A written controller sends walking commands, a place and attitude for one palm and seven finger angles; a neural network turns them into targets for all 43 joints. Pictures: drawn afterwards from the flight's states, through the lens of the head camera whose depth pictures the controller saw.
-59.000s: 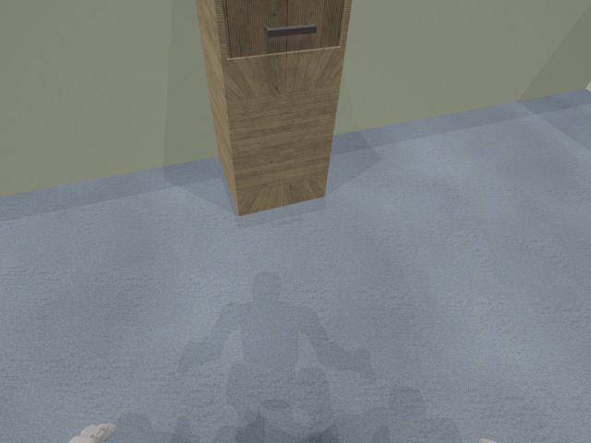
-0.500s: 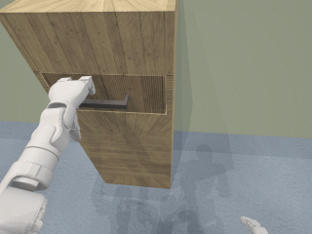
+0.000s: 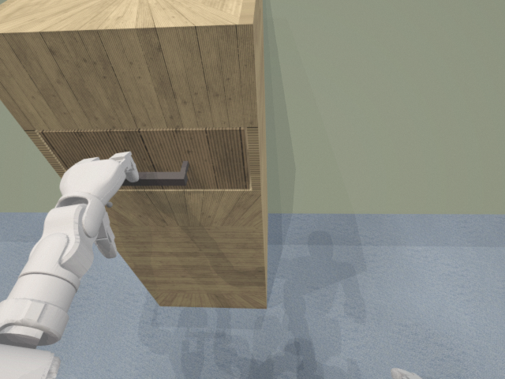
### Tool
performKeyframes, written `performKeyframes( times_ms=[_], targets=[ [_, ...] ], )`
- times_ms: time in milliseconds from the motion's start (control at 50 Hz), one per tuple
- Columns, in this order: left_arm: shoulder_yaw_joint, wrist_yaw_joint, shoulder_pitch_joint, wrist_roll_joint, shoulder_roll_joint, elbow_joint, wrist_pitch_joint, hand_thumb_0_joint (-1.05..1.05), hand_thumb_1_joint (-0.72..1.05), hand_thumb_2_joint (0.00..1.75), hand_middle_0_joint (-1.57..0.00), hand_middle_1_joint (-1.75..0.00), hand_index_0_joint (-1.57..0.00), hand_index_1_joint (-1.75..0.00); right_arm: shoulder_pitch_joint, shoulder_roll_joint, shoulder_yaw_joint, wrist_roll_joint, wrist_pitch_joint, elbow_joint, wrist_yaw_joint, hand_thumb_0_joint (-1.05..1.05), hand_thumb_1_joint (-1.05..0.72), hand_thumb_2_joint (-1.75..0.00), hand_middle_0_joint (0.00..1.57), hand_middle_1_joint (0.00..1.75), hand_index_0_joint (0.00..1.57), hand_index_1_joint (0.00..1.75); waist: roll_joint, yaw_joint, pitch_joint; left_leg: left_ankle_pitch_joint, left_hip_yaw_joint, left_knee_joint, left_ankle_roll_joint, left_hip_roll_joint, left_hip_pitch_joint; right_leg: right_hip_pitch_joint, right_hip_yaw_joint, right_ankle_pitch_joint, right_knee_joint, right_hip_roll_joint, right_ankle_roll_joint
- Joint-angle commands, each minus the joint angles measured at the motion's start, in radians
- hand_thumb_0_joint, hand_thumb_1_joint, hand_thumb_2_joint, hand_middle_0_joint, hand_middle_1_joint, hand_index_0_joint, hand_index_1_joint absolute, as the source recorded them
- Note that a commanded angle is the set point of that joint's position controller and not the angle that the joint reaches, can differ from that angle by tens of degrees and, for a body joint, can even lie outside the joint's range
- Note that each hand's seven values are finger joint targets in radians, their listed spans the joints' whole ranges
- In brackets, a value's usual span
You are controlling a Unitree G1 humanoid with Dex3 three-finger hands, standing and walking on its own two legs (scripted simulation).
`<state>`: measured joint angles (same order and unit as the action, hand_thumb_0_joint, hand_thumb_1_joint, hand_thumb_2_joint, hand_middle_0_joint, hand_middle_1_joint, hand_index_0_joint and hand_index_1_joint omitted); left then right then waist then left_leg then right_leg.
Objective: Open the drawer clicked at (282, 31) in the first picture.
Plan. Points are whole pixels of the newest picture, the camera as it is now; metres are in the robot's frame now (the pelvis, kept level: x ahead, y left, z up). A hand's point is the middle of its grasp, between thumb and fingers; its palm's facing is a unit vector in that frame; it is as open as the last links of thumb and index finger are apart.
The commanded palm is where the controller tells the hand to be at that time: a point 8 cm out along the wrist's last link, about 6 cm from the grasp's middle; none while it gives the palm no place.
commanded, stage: lower the fingers behind the handle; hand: left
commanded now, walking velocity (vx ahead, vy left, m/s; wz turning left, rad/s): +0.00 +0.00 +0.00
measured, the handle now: (148, 172) +0.48 +0.24 +0.05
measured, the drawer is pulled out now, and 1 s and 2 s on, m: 0.00 0.00 0.00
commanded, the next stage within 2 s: lift the fingers back up to retry in 1.66 s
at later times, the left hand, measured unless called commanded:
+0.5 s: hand (119, 195) +0.39 +0.26 +0.08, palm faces -0.10 -0.05 -0.99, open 14.0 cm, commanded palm +0.38 +0.25 +0.14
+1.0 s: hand (132, 197) +0.40 +0.24 +0.06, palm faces +0.02 -0.03 -1.00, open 13.9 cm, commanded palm +0.37 +0.24 +0.10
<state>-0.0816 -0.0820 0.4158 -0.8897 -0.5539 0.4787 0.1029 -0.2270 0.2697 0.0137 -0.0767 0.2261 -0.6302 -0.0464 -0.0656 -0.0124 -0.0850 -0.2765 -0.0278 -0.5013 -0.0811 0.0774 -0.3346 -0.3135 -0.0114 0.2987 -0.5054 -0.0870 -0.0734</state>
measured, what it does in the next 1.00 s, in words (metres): stands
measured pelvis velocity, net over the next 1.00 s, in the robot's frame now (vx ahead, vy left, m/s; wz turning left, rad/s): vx -0.02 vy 0.02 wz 0.00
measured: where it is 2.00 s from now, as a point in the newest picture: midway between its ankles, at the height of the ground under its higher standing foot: outside the picture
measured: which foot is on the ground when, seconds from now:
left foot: down 0.00-1.00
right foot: down 0.00-1.00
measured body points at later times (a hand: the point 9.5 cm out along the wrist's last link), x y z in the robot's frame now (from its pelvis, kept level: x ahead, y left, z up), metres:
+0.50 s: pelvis +0.00 +0.01 -0.01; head +0.03 -0.01 +0.44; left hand +0.39 +0.26 +0.13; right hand +0.10 -0.25 -0.14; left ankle -0.02 +0.07 -0.73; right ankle -0.03 -0.07 -0.73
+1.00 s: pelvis -0.02 +0.02 -0.01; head +0.01 +0.01 +0.44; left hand +0.39 +0.24 +0.12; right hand +0.11 -0.22 -0.14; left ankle -0.02 +0.07 -0.73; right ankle -0.03 -0.07 -0.73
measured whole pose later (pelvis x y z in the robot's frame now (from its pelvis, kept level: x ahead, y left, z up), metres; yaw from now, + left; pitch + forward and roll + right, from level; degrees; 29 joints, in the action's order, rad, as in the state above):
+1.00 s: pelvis -0.02 +0.02 -0.01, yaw +0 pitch +10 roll -1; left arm -0.14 0.18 0.60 -1.02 -0.43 0.71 0.04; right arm -0.23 0.24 -0.01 -0.06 0.22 -0.63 -0.03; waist -0.05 0.00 -0.13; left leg -0.32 -0.03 -0.65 -0.10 0.09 -0.50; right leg -0.47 0.00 0.34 -0.64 -0.07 -0.05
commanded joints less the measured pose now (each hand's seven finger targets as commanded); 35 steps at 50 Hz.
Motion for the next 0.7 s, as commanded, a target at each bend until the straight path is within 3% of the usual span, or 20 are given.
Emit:
performKeyframes(
  times_ms=[0, 20, 40, 80, 140, 160, 180, 240, 280, 320, 380, 440, 480, 520, 540, 600, 660, 680],
  targets=[
    [0.078, 0.041, 0.595, -0.006, -0.232, -0.482, -0.223, 0.00, -0.50, 0.30, -0.30, -1.20, -0.30, -1.20, 0.094, 0.115, -0.072, 0.034, -0.078, 0.133, -0.045, 0.00, -0.90, -0.90, 0.20, 0.30, 0.20, 0.30, -0.060, 0.043, -0.313, 0.396, 0.055, -0.029, 0.000, -0.027, 0.227, 0.056, -0.068, -0.397, 0.041, 0.059, 0.028],
    [0.070, 0.073, 0.646, -0.021, -0.219, -0.470, -0.259, 0.00, -0.50, 0.30, -0.30, -1.20, -0.30, -1.20, 0.076, 0.106, -0.073, 0.038, -0.086, 0.112, -0.047, 0.00, -0.90, -0.90, 0.20, 0.30, 0.20, 0.30, -0.108, 0.055, -0.308, 0.408, 0.067, -0.040, 0.011, -0.032, 0.258, -0.007, -0.054, -0.341, 0.033, 0.053, 0.020],
    [0.090, 0.109, 0.660, -0.026, -0.226, -0.473, -0.287, 0.00, -0.50, 0.30, -0.30, -1.20, -0.30, -1.20, 0.062, 0.099, -0.077, 0.038, -0.095, 0.100, -0.048, 0.00, -0.90, -0.90, 0.20, 0.30, 0.20, 0.30, -0.154, 0.050, -0.320, 0.412, 0.073, -0.049, 0.025, -0.037, 0.280, -0.047, -0.047, -0.294, 0.027, 0.050, 0.015],
    [0.170, 0.184, 0.631, -0.033, -0.286, -0.393, -0.295, 0.00, -0.50, 0.30, -0.30, -1.20, -0.30, -1.20, 0.045, 0.105, -0.078, 0.036, -0.101, 0.074, -0.039, 0.00, -0.90, -0.90, 0.20, 0.30, 0.20, 0.30, -0.144, 0.029, -0.305, 0.387, 0.074, -0.052, 0.045, -0.040, 0.240, -0.066, -0.035, -0.246, 0.018, 0.045, 0.006],
    [0.195, 0.265, 0.566, -0.022, -0.246, -0.133, -0.213, 0.00, -0.50, 0.30, -0.30, -1.20, -0.30, -1.20, 0.075, 0.099, -0.063, 0.020, -0.098, 0.054, -0.023, 0.00, -0.90, -0.90, 0.20, 0.30, 0.20, 0.30, 0.026, 0.000, -0.237, 0.242, 0.058, -0.029, 0.043, -0.037, 0.078, -0.050, -0.018, -0.179, -0.002, 0.051, 0.011],
    [0.157, 0.276, 0.561, -0.025, -0.212, -0.072, -0.170, 0.00, -0.50, 0.30, -0.30, -1.20, -0.30, -1.20, 0.090, 0.102, -0.057, 0.017, -0.094, 0.057, -0.018, 0.00, -0.90, -0.90, 0.20, 0.30, 0.20, 0.30, 0.041, -0.003, -0.222, 0.211, 0.051, -0.021, 0.046, -0.037, 0.049, -0.054, -0.014, -0.158, -0.003, 0.053, 0.014],
    [0.165, 0.285, 0.546, -0.035, -0.223, -0.001, -0.125, 0.00, -0.50, 0.30, -0.30, -1.20, -0.30, -1.20, 0.095, 0.110, -0.057, 0.017, -0.088, 0.053, -0.013, 0.00, -0.90, -0.90, 0.20, 0.30, 0.20, 0.30, 0.086, -0.011, -0.236, 0.201, 0.042, -0.014, 0.048, -0.037, 0.026, -0.024, -0.017, -0.154, 0.001, 0.054, 0.017],
    [0.061, 0.255, 0.553, -0.087, -0.173, 0.135, -0.006, 0.00, -0.50, 0.30, -0.30, -1.20, -0.30, -1.20, 0.094, 0.125, -0.048, 0.019, -0.067, 0.067, -0.007, 0.00, -0.90, -0.90, 0.20, 0.30, 0.20, 0.30, 0.092, -0.004, -0.269, 0.208, 0.030, -0.017, 0.048, -0.040, -0.002, 0.007, -0.023, -0.187, -0.001, 0.063, 0.024],
    [0.012, 0.196, 0.529, -0.100, -0.137, 0.178, 0.029, 0.00, -0.50, 0.30, -0.30, -1.20, -0.30, -1.20, 0.075, 0.139, -0.055, 0.016, -0.052, 0.090, -0.007, 0.00, -0.90, -0.90, 0.20, 0.30, 0.20, 0.30, 0.118, 0.013, -0.328, 0.250, 0.026, -0.031, 0.040, -0.041, 0.009, 0.060, -0.035, -0.262, -0.001, 0.067, 0.026],
    [-0.030, 0.125, 0.526, -0.088, -0.107, 0.098, 0.004, 0.00, -0.50, 0.30, -0.30, -1.20, -0.30, -1.20, 0.059, 0.142, -0.060, 0.015, -0.045, 0.124, -0.012, 0.00, -0.90, -0.90, 0.20, 0.30, 0.20, 0.30, 0.126, 0.030, -0.355, 0.291, 0.028, -0.043, 0.026, -0.041, 0.037, 0.086, -0.042, -0.343, -0.008, 0.070, 0.031],
    [-0.029, 0.046, 0.519, -0.035, -0.086, -0.063, -0.114, 0.00, -0.50, 0.30, -0.30, -1.20, -0.30, -1.20, 0.054, 0.134, -0.068, 0.029, -0.050, 0.151, -0.027, 0.00, -0.90, -0.90, 0.20, 0.30, 0.20, 0.30, 0.136, 0.041, -0.366, 0.340, 0.037, -0.058, 0.009, -0.035, 0.076, 0.096, -0.052, -0.414, -0.007, 0.068, 0.035],
    [0.104, 0.071, 0.517, -0.026, -0.208, -0.199, -0.262, 0.00, -0.50, 0.30, -0.30, -1.20, -0.30, -1.20, 0.024, 0.119, -0.079, 0.043, -0.057, 0.136, -0.040, 0.00, -0.90, -0.90, 0.20, 0.30, 0.20, 0.30, 0.032, 0.015, -0.370, 0.416, 0.050, -0.075, 0.007, -0.032, 0.123, 0.055, -0.058, -0.431, -0.021, 0.055, 0.025],
    [0.036, 0.098, 0.458, -0.032, -0.107, -0.127, -0.269, 0.00, -0.50, 0.30, -0.30, -1.20, -0.30, -1.20, 0.006, 0.111, -0.083, 0.039, -0.057, 0.115, -0.029, 0.00, -0.90, -0.90, 0.20, 0.30, 0.20, 0.30, 0.029, 0.034, -0.290, 0.427, 0.058, -0.085, 0.019, -0.039, 0.116, -0.027, -0.039, -0.374, -0.019, 0.048, 0.022],
    [0.040, 0.130, 0.413, -0.035, -0.079, -0.085, -0.271, 0.00, -0.50, 0.30, -0.30, -1.20, -0.30, -1.20, -0.004, 0.111, -0.090, 0.031, -0.054, 0.098, -0.011, 0.00, -0.90, -0.90, 0.20, 0.30, 0.20, 0.30, 0.028, 0.024, -0.216, 0.394, 0.066, -0.082, 0.040, -0.052, 0.103, -0.116, -0.015, -0.282, -0.024, 0.040, 0.014],
    [0.078, 0.150, 0.387, -0.033, -0.110, -0.065, -0.263, 0.00, -0.50, 0.30, -0.30, -1.20, -0.30, -1.20, -0.006, 0.116, -0.090, 0.030, -0.051, 0.098, -0.005, 0.00, -0.90, -0.90, 0.20, 0.30, 0.20, 0.30, 0.036, 0.010, -0.216, 0.375, 0.068, -0.078, 0.044, -0.054, 0.087, -0.115, -0.013, -0.261, -0.029, 0.038, 0.011],
    [0.140, 0.220, 0.465, -0.052, -0.180, -0.104, -0.254, 0.00, -0.50, 0.30, -0.30, -1.20, -0.30, -1.20, -0.008, 0.124, -0.096, 0.033, -0.048, 0.090, 0.004, 0.00, -0.90, -0.90, 0.20, 0.30, 0.20, 0.30, 0.048, 0.001, -0.308, 0.373, 0.067, -0.089, 0.047, -0.050, 0.070, -0.082, -0.022, -0.272, -0.056, 0.039, 0.008],
    [0.084, 0.286, 0.504, -0.092, -0.112, -0.086, -0.211, 0.00, -0.50, 0.30, -0.30, -1.20, -0.30, -1.20, -0.010, 0.115, -0.105, 0.035, -0.053, 0.077, 0.015, 0.00, -0.90, -0.90, 0.20, 0.30, 0.20, 0.30, 0.018, 0.017, -0.336, 0.407, 0.076, -0.104, 0.062, -0.060, 0.102, -0.131, -0.006, -0.250, -0.076, 0.034, 0.006],
    [0.100, 0.298, 0.496, -0.103, -0.128, -0.074, -0.192, 0.00, -0.50, 0.30, -0.30, -1.20, -0.30, -1.20, -0.012, 0.121, -0.109, 0.036, -0.052, 0.074, 0.019, 0.00, -0.90, -0.90, 0.20, 0.30, 0.20, 0.30, 0.035, 0.014, -0.355, 0.422, 0.080, -0.107, 0.065, -0.064, 0.104, -0.128, -0.007, -0.244, -0.077, 0.031, 0.005]
  ],
)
